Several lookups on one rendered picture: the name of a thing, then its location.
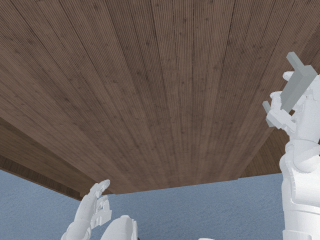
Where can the right robot forearm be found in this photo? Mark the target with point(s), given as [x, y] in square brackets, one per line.
[300, 167]

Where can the left robot thigh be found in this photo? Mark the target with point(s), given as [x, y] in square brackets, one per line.
[123, 228]

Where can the left robot forearm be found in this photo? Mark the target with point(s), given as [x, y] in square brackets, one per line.
[78, 230]

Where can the right robot hand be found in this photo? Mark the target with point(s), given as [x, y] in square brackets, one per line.
[306, 116]

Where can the handle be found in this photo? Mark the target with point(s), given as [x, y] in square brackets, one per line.
[298, 83]

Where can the left robot hand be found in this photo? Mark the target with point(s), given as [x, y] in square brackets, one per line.
[90, 208]

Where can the wardrobe door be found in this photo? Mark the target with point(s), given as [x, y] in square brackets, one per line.
[22, 149]
[151, 94]

